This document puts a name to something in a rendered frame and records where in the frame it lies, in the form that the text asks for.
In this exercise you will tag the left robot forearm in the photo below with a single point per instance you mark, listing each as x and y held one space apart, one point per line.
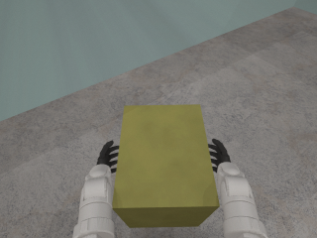
95 206

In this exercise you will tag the right robot hand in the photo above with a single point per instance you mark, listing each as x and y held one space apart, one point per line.
221 155

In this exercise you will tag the right robot forearm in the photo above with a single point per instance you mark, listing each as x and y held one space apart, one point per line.
241 218

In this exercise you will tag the carton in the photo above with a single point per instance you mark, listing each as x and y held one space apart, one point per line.
164 175

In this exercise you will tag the left robot hand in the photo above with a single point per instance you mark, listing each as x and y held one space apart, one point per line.
104 157

